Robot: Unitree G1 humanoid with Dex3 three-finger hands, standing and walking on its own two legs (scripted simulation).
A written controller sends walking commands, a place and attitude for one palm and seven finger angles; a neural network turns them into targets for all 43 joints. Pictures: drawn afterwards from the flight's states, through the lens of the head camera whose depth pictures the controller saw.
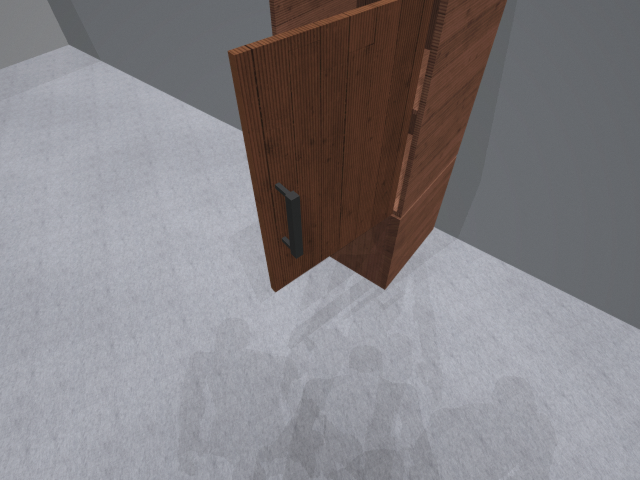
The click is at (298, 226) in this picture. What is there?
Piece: cupboard door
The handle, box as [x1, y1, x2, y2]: [275, 182, 302, 258]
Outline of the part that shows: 278,182 275,184 275,188 285,196 289,238 288,239 285,236 282,238 282,241 290,249 291,253 296,258 302,254 299,196 294,191 290,192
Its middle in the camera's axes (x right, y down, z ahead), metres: -0.07 -0.03 +0.79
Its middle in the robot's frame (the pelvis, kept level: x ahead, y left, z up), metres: +0.60 +0.10 -0.10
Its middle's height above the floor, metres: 0.68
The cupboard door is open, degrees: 78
